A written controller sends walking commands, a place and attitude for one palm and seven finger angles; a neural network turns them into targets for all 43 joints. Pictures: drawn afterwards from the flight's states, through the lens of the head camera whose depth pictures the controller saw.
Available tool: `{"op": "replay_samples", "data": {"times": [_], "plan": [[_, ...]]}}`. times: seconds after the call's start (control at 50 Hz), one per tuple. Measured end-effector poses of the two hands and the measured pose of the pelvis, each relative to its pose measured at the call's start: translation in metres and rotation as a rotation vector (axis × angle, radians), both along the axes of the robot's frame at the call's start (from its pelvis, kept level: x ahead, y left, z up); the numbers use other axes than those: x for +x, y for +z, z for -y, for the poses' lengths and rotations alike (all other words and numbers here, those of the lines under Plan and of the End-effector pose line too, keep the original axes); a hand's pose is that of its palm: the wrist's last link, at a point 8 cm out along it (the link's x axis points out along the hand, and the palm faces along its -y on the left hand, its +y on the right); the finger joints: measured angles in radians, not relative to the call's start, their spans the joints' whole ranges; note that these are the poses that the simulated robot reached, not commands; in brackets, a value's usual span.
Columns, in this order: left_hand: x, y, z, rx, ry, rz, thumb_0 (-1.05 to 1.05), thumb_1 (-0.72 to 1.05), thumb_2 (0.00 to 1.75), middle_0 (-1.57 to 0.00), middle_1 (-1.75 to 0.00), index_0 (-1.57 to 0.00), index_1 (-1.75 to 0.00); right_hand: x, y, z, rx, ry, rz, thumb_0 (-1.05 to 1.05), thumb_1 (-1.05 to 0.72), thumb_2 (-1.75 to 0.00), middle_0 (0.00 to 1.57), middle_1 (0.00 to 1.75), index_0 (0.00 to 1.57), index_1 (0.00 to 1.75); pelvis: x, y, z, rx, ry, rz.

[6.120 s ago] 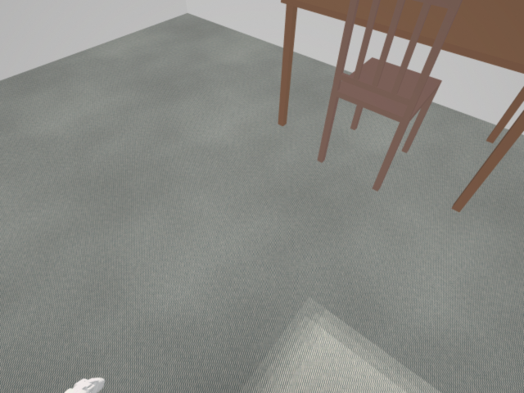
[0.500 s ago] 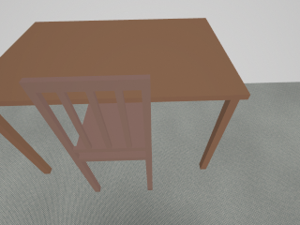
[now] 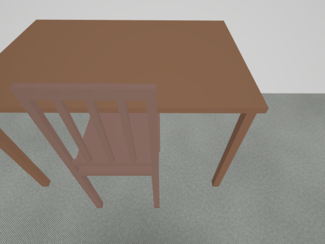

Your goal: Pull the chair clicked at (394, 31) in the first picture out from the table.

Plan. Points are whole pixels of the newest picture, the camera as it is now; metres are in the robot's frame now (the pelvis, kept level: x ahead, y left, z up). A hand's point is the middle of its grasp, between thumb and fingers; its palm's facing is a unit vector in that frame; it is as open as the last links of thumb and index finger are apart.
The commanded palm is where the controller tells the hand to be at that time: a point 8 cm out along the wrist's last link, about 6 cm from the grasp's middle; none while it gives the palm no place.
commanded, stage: come to a stop and stand still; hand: left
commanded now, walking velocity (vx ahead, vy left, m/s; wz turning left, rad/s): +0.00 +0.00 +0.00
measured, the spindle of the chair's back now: (102, 135) +0.46 +0.23 -0.06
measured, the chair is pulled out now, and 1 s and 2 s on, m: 0.00 0.00 0.00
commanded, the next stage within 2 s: look again from close up in 0.40 s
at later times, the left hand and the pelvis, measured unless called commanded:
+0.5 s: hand out of the picture -0.01 +0.17 -0.18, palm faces +0.06 -0.98 -0.18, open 7.4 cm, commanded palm none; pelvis +0.02 +0.01 +0.00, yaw +0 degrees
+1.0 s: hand out of the picture +0.01 +0.25 -0.18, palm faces -0.02 -0.97 -0.24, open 7.4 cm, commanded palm none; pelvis -0.01 +0.06 -0.01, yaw -1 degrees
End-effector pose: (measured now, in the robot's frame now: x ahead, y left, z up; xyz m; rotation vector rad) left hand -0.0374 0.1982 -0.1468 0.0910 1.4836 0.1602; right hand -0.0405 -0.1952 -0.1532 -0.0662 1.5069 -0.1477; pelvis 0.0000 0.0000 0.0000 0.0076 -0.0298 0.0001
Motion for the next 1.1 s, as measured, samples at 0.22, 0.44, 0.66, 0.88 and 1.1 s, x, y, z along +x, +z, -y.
{"op": "replay_samples", "data": {"times": [0.22,0.44,0.66,0.88,1.1], "plan": [[0.008,-0.002,-0.003,0.005,0.014,0.008,0.0,0.91,0.9,-0.2,-0.3,-0.2,-0.3,0.046,0.002,0.018,-0.056,0.035,0.08,0.02,-0.92,-0.9,0.2,0.3,0.19,0.3,0.013,-0.001,-0.002,0.004,0.001,0.003],[0.02,-0.001,-0.017,0.018,0.005,0.016,0.0,0.91,0.9,-0.2,-0.3,-0.2,-0.3,0.065,0.006,0.02,-0.075,0.055,0.107,0.01,-0.92,-0.9,0.2,0.3,0.19,0.3,0.019,0.0,-0.006,0.006,0.001,-0.001],[0.039,-0.007,-0.048,0.041,-0.075,0.097,0.0,0.9,0.9,-0.2,-0.3,-0.2,-0.3,0.078,0.004,0.006,-0.091,0.038,0.231,0.01,-0.92,-0.9,0.2,0.3,0.19,0.3,0.013,-0.01,-0.03,-0.023,-0.021,-0.001],[0.06,-0.001,-0.089,0.071,-0.097,0.189,0.0,0.91,0.9,-0.2,-0.3,-0.2,-0.3,0.059,0.006,-0.02,-0.081,0.069,0.215,0.01,-0.94,-0.9,0.2,0.3,0.2,0.3,-0.006,-0.009,-0.056,-0.014,-0.017,-0.006],[0.017,0.004,-0.097,0.077,-0.085,0.057,0.0,0.91,0.9,-0.2,-0.3,-0.2,-0.3,0.043,0.007,-0.025,-0.06,0.064,0.147,0.01,-0.92,-0.9,0.21,0.3,0.2,0.3,-0.006,-0.004,-0.058,-0.002,-0.023,-0.032]]}}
